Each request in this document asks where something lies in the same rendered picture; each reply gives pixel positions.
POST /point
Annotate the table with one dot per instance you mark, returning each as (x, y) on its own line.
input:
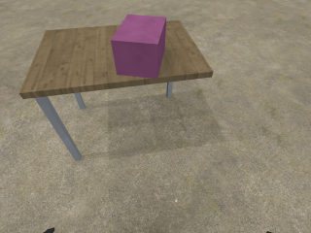
(75, 60)

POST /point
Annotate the carton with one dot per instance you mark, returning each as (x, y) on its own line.
(138, 46)

